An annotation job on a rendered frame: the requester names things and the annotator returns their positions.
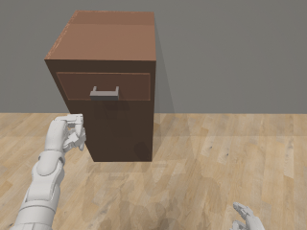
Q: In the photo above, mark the cabinet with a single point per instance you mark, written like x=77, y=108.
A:
x=110, y=42

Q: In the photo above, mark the left robot hand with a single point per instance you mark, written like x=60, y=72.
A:
x=61, y=139

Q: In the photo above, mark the handle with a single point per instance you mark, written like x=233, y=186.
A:
x=104, y=95

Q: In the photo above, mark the left robot forearm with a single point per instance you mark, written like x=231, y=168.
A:
x=41, y=200

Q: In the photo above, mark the drawer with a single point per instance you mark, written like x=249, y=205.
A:
x=132, y=86

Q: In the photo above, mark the right robot hand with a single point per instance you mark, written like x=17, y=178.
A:
x=252, y=222

